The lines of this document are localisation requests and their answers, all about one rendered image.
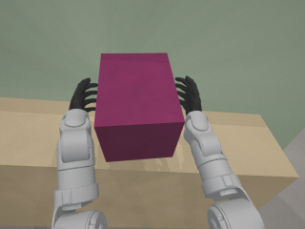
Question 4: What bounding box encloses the carton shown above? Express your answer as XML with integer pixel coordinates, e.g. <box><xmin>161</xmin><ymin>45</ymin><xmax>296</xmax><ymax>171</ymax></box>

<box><xmin>93</xmin><ymin>52</ymin><xmax>185</xmax><ymax>162</ymax></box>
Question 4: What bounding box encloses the left robot upper arm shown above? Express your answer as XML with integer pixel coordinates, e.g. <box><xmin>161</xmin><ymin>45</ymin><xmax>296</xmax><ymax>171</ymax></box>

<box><xmin>53</xmin><ymin>209</ymin><xmax>108</xmax><ymax>229</ymax></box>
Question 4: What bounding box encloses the left robot hand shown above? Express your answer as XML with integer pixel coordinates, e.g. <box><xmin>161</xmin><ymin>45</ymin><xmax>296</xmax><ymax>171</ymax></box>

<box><xmin>69</xmin><ymin>77</ymin><xmax>98</xmax><ymax>113</ymax></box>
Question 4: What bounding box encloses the right robot hand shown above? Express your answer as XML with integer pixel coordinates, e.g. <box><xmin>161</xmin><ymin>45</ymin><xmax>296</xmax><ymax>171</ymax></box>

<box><xmin>175</xmin><ymin>75</ymin><xmax>202</xmax><ymax>115</ymax></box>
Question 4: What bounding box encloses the robot left forearm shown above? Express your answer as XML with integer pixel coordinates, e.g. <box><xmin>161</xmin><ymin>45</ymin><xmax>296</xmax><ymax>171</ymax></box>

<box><xmin>51</xmin><ymin>109</ymin><xmax>99</xmax><ymax>229</ymax></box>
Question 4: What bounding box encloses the pedestal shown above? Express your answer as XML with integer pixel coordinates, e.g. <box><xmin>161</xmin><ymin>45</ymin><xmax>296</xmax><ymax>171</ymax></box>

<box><xmin>0</xmin><ymin>97</ymin><xmax>299</xmax><ymax>229</ymax></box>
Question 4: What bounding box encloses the right robot upper arm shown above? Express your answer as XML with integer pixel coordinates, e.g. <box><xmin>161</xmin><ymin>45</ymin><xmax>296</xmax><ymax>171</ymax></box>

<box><xmin>207</xmin><ymin>198</ymin><xmax>264</xmax><ymax>229</ymax></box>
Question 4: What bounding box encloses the robot right forearm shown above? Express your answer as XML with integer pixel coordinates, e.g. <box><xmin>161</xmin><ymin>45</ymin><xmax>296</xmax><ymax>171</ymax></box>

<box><xmin>183</xmin><ymin>111</ymin><xmax>265</xmax><ymax>229</ymax></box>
